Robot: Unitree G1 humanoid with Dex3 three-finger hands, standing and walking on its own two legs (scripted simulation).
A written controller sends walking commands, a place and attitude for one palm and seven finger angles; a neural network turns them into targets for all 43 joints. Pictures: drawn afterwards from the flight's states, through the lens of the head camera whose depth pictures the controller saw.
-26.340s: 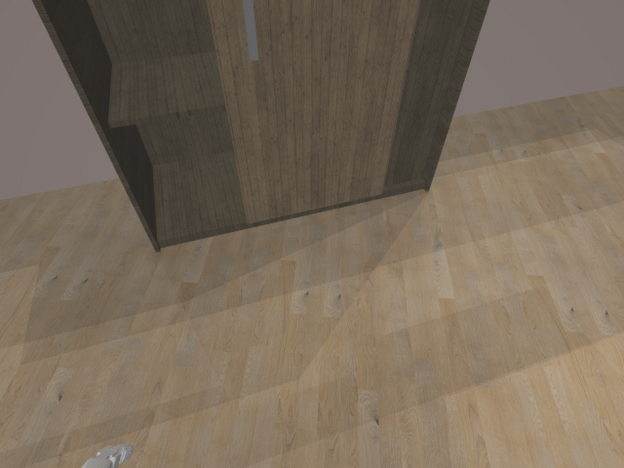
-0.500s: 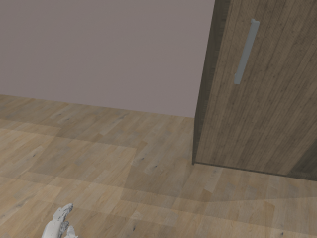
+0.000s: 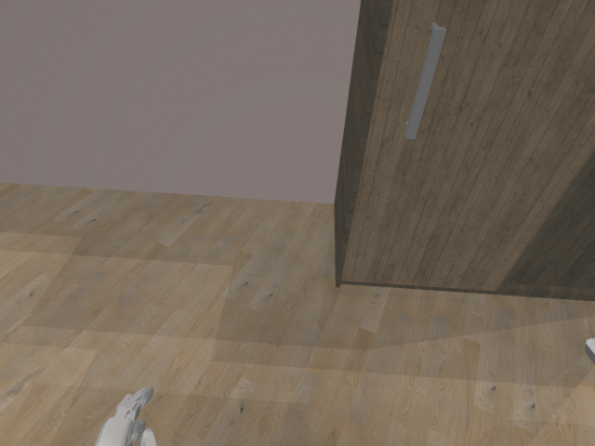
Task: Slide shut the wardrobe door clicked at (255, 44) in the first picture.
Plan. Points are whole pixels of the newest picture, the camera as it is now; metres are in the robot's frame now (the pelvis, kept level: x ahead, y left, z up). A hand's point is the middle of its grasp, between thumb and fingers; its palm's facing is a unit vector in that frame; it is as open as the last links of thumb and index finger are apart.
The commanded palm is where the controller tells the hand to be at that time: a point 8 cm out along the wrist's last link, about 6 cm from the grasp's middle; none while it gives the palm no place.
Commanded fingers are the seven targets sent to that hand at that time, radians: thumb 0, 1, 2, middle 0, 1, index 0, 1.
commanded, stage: let the arm hang, fingers relaxed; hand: right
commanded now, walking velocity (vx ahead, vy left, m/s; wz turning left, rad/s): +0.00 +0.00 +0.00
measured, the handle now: (421, 84) +0.90 -0.28 +0.12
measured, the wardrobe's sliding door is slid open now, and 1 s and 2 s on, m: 0.00 0.00 0.00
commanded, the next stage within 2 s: look to check the result in 1.12 s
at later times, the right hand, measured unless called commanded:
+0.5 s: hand out of the picture -0.01 -0.22 -0.19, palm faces +0.07 +0.97 -0.23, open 7.1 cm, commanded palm none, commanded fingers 0.00 -0.90 -0.90 0.20 0.30 0.20 0.30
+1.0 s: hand out of the picture +0.11 -0.23 -0.16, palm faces +0.02 +0.96 -0.26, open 7.4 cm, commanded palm none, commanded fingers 0.00 -0.90 -0.90 0.20 0.30 0.20 0.30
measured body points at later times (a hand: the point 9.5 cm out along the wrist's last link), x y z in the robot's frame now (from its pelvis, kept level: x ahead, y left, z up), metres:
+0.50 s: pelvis +0.00 -0.01 -0.01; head +0.04 -0.03 +0.44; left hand -0.02 +0.22 -0.16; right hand -0.01 -0.27 -0.17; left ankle +0.05 +0.10 -0.74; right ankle -0.01 -0.10 -0.74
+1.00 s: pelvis +0.03 -0.02 +0.00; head +0.04 -0.02 +0.45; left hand +0.12 +0.24 -0.14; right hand +0.11 -0.28 -0.14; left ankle +0.05 +0.10 -0.74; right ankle -0.01 -0.11 -0.74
